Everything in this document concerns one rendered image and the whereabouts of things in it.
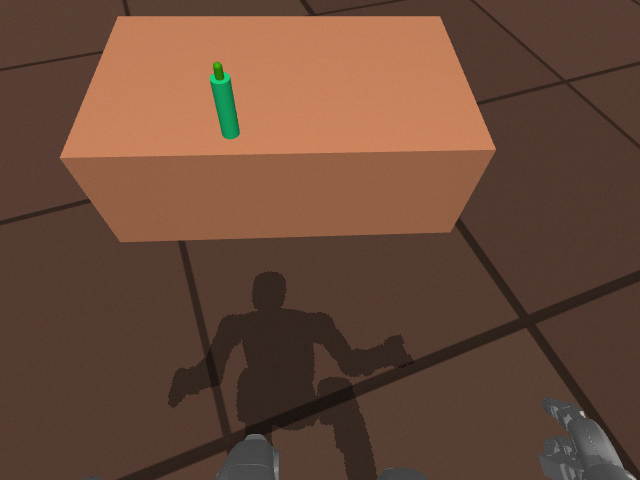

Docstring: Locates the right robot arm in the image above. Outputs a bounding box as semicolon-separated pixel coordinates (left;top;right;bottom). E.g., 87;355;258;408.
582;464;637;480

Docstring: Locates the bottle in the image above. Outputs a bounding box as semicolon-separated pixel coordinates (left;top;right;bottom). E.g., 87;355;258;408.
210;62;240;139

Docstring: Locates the right robot hand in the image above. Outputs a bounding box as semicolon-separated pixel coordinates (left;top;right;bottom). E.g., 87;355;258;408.
538;398;624;480

